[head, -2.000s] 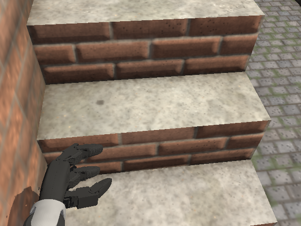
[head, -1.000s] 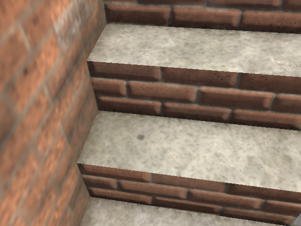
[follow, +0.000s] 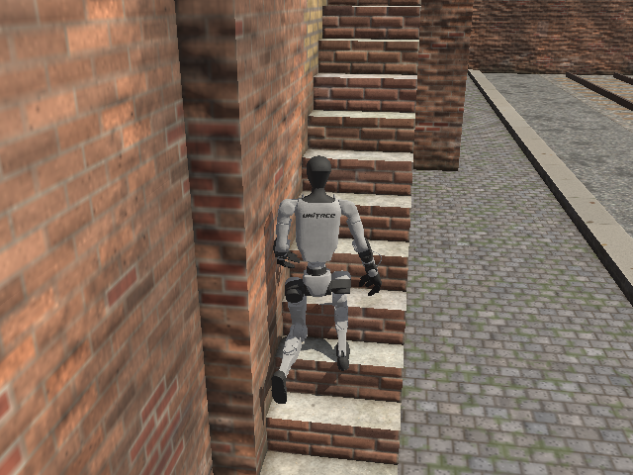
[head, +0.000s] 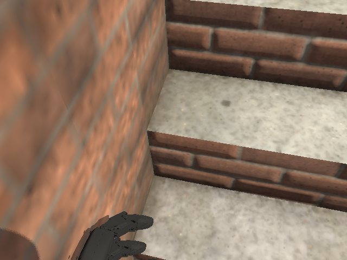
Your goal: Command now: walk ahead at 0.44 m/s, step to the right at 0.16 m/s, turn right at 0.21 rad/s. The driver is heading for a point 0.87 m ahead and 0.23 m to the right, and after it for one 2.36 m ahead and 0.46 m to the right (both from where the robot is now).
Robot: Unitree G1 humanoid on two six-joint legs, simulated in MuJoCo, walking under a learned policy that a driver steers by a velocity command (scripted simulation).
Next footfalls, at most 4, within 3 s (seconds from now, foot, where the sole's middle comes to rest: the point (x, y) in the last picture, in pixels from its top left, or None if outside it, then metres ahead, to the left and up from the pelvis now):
0.16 left None -0.01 0.18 -0.80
0.54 right None -0.19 -0.28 -0.81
0.94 left None -0.53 -0.09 -1.23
1.02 right None -0.49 -0.31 -1.06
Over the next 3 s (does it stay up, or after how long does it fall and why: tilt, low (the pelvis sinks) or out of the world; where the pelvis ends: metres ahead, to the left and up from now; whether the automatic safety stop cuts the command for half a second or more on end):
stays up -0.64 -0.10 -0.45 its command is cut before an obstacle from the start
